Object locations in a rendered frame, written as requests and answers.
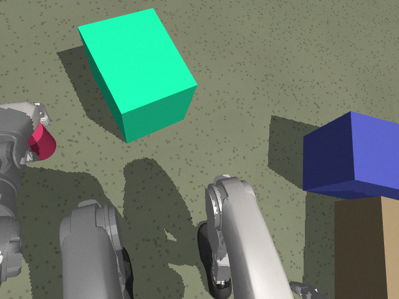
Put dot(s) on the left robot arm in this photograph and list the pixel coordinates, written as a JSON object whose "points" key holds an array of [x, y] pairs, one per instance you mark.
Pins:
{"points": [[13, 156]]}

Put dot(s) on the left robot hand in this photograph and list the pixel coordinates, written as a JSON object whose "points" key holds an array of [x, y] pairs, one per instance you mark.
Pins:
{"points": [[23, 118]]}

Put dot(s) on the left robot foot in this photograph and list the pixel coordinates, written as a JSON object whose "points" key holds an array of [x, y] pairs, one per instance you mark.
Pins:
{"points": [[128, 274]]}

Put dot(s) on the right robot hand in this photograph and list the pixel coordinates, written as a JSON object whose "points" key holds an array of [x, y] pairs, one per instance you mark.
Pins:
{"points": [[306, 291]]}

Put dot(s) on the right robot foot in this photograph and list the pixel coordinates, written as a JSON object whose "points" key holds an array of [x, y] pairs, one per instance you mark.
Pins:
{"points": [[217, 291]]}

